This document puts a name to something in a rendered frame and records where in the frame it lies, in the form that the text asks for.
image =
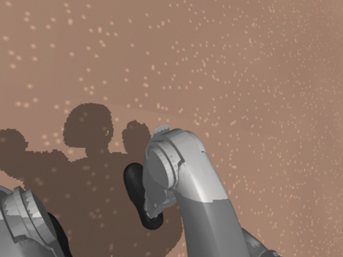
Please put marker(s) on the left robot foot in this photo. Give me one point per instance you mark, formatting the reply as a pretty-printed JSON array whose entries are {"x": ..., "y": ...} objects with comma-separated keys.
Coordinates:
[{"x": 61, "y": 236}]

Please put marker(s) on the right robot hand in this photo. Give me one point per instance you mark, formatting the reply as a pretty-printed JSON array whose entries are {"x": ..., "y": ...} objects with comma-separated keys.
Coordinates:
[{"x": 255, "y": 247}]

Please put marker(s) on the right robot foot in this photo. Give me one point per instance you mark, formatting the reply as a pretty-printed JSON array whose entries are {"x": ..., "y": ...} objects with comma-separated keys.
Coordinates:
[{"x": 132, "y": 176}]

